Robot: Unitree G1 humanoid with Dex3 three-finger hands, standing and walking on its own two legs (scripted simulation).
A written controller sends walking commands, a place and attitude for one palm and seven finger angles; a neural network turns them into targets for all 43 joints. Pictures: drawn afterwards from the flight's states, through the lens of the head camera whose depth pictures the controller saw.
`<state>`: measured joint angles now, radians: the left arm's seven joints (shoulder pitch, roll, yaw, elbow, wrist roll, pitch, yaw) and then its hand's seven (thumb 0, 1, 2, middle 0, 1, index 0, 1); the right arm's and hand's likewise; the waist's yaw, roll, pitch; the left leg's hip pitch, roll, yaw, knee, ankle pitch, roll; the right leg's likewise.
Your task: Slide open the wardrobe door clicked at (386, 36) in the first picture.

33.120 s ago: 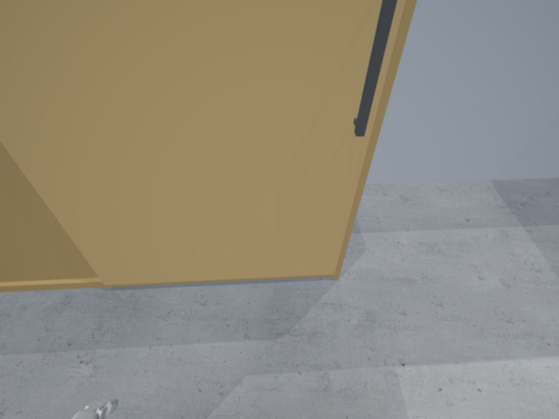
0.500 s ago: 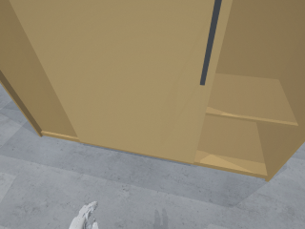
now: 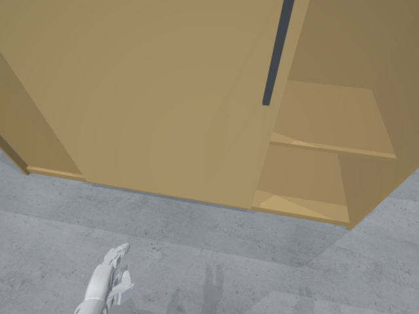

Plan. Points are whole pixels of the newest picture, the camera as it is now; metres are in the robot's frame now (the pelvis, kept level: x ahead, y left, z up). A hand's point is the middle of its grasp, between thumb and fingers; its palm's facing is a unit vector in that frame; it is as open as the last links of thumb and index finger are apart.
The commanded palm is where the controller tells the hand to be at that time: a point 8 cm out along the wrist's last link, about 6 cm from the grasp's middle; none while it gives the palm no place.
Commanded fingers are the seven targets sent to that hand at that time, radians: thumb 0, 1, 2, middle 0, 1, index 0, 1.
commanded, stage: stop stepping back and stand still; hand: right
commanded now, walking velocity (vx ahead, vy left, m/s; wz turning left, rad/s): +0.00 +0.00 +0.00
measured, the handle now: (278, 45) +0.68 -0.11 +0.17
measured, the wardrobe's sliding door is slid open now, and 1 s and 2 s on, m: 0.49 0.49 0.49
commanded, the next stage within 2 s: let the arm hang, fingers relaxed in 1.02 s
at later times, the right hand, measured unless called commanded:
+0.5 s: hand out of the picture +0.21 -0.29 +0.16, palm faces +0.39 +0.80 -0.45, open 7.4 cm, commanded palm +0.15 -0.32 +0.18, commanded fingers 0.00 -0.90 -0.90 0.20 0.30 0.20 0.30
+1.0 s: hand out of the picture +0.17 -0.31 +0.16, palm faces +0.43 +0.80 -0.42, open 7.4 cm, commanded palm +0.11 -0.34 +0.18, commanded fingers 0.00 -0.90 -0.90 0.20 0.30 0.20 0.30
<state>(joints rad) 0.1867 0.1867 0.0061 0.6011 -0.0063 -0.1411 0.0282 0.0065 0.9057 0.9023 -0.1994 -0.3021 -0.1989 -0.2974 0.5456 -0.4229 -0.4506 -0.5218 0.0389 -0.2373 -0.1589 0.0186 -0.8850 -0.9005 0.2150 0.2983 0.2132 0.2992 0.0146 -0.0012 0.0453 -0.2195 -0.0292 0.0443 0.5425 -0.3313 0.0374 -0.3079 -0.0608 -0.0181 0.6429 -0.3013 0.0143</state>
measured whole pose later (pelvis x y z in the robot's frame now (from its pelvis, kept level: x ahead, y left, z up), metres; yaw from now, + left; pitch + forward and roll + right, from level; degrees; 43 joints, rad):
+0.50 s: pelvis +0.00 -0.03 +0.01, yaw +1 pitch +1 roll +1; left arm 0.19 0.20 0.00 0.60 -0.01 -0.10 0.07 0.01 0.91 0.90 -0.20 -0.30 -0.20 -0.30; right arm 0.55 -0.41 -0.41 -0.46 0.05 -0.20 -0.16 0.02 -0.88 -0.90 0.22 0.30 0.22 0.30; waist 0.00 0.01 0.02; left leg -0.17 -0.01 0.01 0.43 -0.27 -0.01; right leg -0.24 -0.03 -0.04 0.50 -0.27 -0.01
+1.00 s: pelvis -0.03 -0.04 +0.01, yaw +0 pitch +0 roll +2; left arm 0.22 0.20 -0.01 0.63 0.00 -0.13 0.07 0.01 0.90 0.90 -0.20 -0.30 -0.20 -0.30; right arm 0.51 -0.37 -0.38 -0.41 0.04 -0.20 -0.16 0.02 -0.89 -0.90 0.21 0.30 0.21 0.30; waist -0.01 -0.01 0.02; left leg -0.17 0.01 0.02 0.36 -0.18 -0.02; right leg -0.25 -0.01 -0.03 0.44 -0.19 -0.03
